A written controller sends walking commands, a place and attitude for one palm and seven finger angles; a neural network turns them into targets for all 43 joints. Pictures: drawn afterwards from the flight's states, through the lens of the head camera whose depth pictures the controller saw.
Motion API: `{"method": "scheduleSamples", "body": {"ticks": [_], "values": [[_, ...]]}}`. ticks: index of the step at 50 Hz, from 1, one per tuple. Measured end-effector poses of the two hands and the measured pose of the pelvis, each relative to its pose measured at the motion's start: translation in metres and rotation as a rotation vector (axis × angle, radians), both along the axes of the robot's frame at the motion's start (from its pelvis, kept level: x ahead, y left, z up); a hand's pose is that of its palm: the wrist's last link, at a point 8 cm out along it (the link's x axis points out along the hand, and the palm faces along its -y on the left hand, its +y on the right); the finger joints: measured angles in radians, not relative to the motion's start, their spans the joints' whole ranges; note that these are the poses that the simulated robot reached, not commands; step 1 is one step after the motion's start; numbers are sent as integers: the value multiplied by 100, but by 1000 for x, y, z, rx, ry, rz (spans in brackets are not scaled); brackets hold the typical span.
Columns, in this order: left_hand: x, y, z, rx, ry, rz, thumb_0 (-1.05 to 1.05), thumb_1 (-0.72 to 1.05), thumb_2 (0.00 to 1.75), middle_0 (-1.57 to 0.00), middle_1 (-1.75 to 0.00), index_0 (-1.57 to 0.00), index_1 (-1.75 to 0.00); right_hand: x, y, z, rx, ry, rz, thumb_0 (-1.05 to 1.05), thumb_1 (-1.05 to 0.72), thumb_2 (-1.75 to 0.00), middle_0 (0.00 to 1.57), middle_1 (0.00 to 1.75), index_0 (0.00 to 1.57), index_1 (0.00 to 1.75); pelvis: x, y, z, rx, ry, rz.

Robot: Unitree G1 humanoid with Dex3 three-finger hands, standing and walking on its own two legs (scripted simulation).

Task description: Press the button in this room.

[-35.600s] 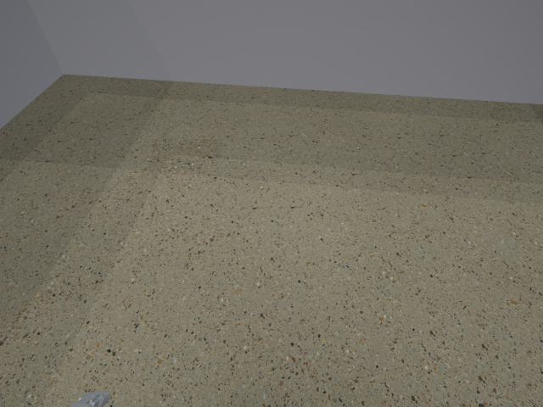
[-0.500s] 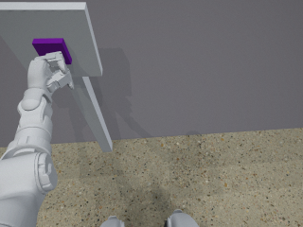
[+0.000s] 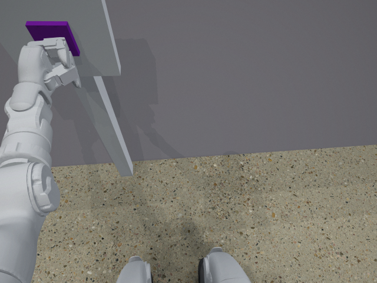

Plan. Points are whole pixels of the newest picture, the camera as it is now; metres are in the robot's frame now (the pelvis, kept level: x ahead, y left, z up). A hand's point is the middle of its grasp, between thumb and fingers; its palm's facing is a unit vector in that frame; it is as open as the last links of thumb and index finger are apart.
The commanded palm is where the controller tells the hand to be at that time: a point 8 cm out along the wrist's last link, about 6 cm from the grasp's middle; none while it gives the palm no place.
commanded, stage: hold the button down briefly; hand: left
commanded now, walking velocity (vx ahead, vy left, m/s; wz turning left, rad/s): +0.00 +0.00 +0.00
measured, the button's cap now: (55, 36) +0.58 +0.21 +0.14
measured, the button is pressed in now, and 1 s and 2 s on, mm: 13 0 0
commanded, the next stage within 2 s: pull the fist back off the button in 0.08 s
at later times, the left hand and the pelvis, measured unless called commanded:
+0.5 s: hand (73, 71) +0.52 +0.18 +0.11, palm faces +0.00 -1.00 -0.02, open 2.9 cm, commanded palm +0.50 +0.22 +0.11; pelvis +0.00 +0.00 +0.00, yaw -1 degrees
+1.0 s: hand (73, 95) +0.47 +0.18 +0.10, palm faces +0.01 -1.00 -0.02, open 3.1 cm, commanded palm +0.43 +0.23 +0.11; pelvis +0.04 +0.00 +0.02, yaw -1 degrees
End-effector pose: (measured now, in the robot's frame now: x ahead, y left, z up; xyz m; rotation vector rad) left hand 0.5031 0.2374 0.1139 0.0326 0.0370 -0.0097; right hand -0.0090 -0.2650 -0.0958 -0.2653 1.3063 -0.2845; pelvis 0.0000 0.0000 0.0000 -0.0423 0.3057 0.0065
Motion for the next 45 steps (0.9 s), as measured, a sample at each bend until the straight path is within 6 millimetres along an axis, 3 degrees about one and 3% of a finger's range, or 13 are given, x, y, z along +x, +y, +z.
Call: {"method": "scheduleSamples", "body": {"ticks": [13, 23, 33, 45], "values": [[-1, -1, 0, 7, -2, 19, -2, 76, 97, -130, -150, -137, -150, -19, 1, 0, -1, 16, 1, 0, -90, -89, 20, 30, 20, 30, -9, 1, -3, -1, 8, 2], [-4, -2, -1, -6, -5, 15, -2, 78, 96, -130, -150, -135, -150, -12, 2, 0, 10, -1, 1, 0, -90, -89, 20, 30, 20, 30, -6, 1, -2, 1, 3, -6], [-17, -2, -5, -21, -22, 19, -4, 80, 93, -130, -150, -132, -150, 20, 4, 1, 34, -56, -5, 0, -90, -89, 20, 30, 20, 30, 8, 1, 5, 9, -24, -23], [-42, -8, -10, -23, -27, 23, 0, 88, 91, -130, -150, -130, -150, 86, 6, 7, 68, -181, 7, 1, -90, -89, 20, 30, 20, 30, 33, 0, 15, 20, -74, -35]]}}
